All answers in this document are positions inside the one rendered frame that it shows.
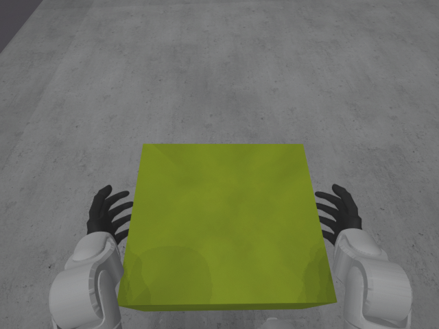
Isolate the carton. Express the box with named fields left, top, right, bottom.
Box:
left=117, top=144, right=337, bottom=311

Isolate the robot left hand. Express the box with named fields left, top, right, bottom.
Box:
left=86, top=185, right=133, bottom=245

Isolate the right robot forearm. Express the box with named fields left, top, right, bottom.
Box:
left=332, top=228, right=413, bottom=329

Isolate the robot right hand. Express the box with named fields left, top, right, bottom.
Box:
left=315, top=184, right=362, bottom=246

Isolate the left robot forearm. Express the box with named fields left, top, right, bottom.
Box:
left=49, top=232, right=124, bottom=329

